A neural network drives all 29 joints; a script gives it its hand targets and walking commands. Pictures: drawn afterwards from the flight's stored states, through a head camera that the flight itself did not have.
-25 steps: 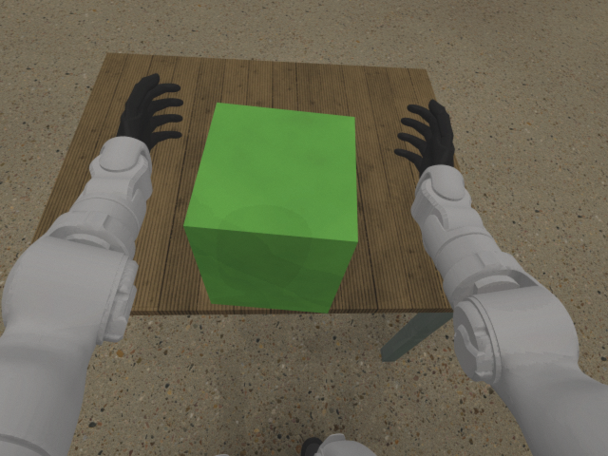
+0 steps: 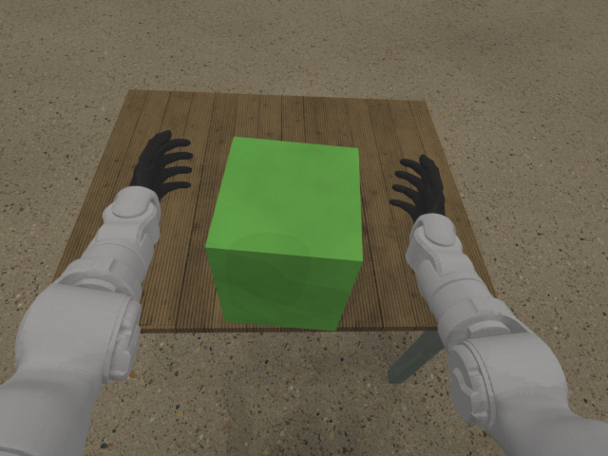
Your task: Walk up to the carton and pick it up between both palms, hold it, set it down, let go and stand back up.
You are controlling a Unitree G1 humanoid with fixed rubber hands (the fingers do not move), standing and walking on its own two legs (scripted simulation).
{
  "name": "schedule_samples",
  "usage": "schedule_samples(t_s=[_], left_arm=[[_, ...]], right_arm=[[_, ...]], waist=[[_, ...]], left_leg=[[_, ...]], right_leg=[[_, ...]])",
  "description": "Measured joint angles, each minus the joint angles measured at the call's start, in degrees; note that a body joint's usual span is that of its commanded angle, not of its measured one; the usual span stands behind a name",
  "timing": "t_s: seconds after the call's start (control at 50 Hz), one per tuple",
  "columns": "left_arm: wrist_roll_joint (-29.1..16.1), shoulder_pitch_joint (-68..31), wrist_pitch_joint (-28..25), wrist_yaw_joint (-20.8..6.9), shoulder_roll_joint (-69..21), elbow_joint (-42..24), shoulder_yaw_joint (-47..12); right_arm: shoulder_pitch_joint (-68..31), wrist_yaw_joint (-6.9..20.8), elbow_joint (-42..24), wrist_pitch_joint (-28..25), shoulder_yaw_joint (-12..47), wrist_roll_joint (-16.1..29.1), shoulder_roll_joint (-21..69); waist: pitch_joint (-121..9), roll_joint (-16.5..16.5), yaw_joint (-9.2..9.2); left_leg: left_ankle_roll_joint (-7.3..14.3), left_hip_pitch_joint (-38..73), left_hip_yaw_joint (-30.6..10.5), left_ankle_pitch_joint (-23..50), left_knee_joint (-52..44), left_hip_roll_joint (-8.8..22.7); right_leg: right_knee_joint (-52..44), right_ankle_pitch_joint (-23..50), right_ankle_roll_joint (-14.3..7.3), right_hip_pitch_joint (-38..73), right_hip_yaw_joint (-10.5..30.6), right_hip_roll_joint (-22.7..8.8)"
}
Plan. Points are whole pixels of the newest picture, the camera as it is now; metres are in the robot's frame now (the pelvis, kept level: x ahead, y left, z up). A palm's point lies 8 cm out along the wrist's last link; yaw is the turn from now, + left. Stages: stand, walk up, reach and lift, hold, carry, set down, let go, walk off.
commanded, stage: set down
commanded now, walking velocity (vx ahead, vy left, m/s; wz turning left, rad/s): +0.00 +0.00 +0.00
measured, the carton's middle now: (287, 240) +0.45 -0.02 -0.06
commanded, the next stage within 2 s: none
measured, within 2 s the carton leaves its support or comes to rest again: neither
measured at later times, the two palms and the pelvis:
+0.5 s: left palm (138, 234) +0.41 +0.19 +0.04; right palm (423, 256) +0.35 -0.20 +0.03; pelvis +0.00 +0.00 +0.00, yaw +0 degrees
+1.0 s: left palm (121, 310) +0.32 +0.21 -0.01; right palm (419, 320) +0.28 -0.19 -0.02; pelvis +0.00 +0.00 +0.00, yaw +0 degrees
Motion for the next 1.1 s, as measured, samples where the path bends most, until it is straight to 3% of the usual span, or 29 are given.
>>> schedule_samples(t_s=[0.14, 0.3, 0.58, 1.1], left_arm=[[-0.04, 4.95, -1.73, 0.67, -0.93, -4.42, 1.04], [2.79, 10.24, -1.32, -0.5, -1.87, -10.04, 3.33], [2.31, 18.87, -3.73, -1.17, -2.49, -14.3, 3.15], [2.52, 41.24, -11.76, -3.0, -2.33, -28.76, 1.65]], right_arm=[[4.08, 0.07, -3.61, -2.21, -1.07, -1.7, 0.97], [8.32, -0.45, -5.16, -4.72, 0.45, -1.12, 0.89], [17.03, -0.6, -8.59, -7.82, 0.69, -2.36, 2.42], [36.07, -0.49, -14.04, -20.46, 1.09, -5.19, 6.21]], waist=[[-0.34, 0.37, 0.66], [0.72, 0.35, 1.27], [3.22, 0.42, 2.37], [7.9, 0.11, 4.3]], left_leg=[[0.11, -1.74, 0.09, -0.57, 1.33, 0.07], [0.11, 1.22, 0.03, -0.9, 0.86, 0.31], [0.14, 5.33, 0.07, -1.44, 0.86, 0.16], [-0.25, 8.16, -1.02, -3.71, 4.54, 0.55]], right_leg=[[0.87, -0.25, 0.18, -1.59, 0.07, 0.05], [-0.39, -0.11, 0.22, 1.68, 0.08, 0.35], [0.49, -1.08, 0.14, 5.33, 0.11, 0.19], [3.72, -3.35, -0.37, 8.57, -0.78, 0.65]])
